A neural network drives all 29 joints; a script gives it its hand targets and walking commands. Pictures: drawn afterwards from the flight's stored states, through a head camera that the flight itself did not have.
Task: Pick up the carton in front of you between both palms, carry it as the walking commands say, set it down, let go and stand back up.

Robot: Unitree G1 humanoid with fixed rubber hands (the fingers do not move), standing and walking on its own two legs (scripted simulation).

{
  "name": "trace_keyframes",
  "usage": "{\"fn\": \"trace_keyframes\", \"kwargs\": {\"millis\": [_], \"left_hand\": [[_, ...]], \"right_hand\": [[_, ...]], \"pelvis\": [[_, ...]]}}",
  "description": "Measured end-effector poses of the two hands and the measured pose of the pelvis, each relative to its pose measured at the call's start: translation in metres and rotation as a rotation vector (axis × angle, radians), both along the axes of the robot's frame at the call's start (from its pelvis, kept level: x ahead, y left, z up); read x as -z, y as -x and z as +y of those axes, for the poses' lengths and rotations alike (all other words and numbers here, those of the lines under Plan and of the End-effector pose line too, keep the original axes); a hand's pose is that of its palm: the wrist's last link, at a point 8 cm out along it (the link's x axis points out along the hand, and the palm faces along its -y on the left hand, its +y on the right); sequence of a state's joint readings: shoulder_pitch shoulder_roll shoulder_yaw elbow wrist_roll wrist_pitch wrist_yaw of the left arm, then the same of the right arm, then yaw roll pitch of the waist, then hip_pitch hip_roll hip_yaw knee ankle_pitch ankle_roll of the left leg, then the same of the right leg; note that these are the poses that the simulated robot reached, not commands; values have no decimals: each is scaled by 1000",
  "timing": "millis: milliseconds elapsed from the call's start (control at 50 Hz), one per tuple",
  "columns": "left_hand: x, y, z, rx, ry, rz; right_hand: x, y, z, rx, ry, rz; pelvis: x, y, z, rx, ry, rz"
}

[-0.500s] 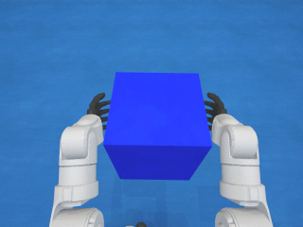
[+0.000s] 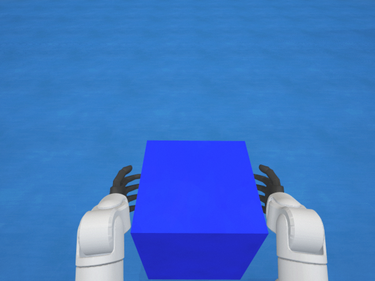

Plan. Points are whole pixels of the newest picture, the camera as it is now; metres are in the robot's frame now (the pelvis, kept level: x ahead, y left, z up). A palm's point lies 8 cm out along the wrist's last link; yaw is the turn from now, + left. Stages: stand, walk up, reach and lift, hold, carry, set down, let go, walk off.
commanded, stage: carry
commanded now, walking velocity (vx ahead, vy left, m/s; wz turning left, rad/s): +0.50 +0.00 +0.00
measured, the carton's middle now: (195, 212) +0.29 +0.00 +0.02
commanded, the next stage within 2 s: none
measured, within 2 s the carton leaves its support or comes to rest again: neither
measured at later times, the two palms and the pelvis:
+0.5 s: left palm (139, 104) +0.58 +0.16 +0.11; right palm (243, 104) +0.57 -0.14 +0.11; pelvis +0.32 +0.01 +0.01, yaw -1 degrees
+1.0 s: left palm (151, 57) +0.90 +0.16 +0.12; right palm (227, 56) +0.90 -0.14 +0.12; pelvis +0.64 +0.01 +0.02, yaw -1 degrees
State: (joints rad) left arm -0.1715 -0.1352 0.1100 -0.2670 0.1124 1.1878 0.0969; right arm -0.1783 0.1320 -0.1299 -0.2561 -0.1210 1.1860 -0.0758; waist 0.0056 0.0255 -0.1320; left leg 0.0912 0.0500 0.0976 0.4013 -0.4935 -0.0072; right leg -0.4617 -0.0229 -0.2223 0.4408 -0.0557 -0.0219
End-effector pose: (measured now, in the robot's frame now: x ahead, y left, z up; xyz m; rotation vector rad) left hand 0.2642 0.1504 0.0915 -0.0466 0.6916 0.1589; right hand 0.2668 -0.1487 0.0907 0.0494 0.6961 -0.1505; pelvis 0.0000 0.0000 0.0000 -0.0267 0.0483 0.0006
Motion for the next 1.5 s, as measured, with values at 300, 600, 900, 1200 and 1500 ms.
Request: {"fn": "trace_keyframes", "kwargs": {"millis": [300, 600, 900, 1200, 1500], "left_hand": [[-31, -156, -20, -14, -32, 6], [10, -388, 24, 29, 36, 45], [-27, -565, 25, 37, 28, -20], [0, -748, -17, -23, -35, 93], [-25, -850, -3, 11, 15, -28]], "right_hand": [[-23, -162, -19, -29, -18, 5], [2, -378, 24, 27, 32, 45], [-36, -555, 25, 25, 35, -19], [13, -754, -16, -19, -49, 93], [-30, -848, -3, -3, 18, -28]], "pelvis": [[-33, -167, -22, -14, -53, 13], [-1, -383, 31, 35, -37, 2], [-32, -564, 30, 19, 1, 21], [-18, -745, -20, -28, -37, 9], [-20, -855, -3, -1, -26, -11]]}}
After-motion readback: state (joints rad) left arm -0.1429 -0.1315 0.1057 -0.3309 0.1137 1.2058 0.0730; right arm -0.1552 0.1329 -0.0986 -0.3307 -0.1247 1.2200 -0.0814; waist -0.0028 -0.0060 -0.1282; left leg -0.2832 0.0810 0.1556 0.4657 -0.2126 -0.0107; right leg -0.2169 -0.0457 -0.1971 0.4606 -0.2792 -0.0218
